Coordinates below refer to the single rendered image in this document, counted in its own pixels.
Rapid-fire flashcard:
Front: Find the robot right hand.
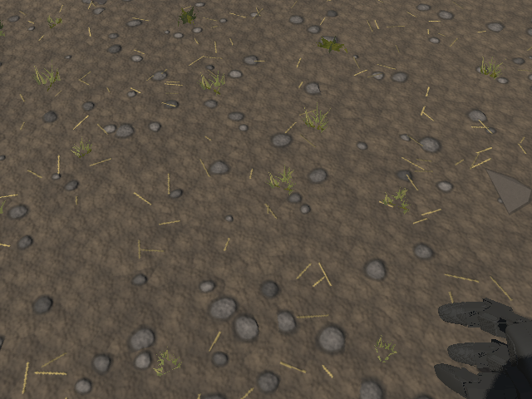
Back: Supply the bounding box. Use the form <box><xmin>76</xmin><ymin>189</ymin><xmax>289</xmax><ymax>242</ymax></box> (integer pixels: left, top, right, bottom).
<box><xmin>434</xmin><ymin>298</ymin><xmax>532</xmax><ymax>399</ymax></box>

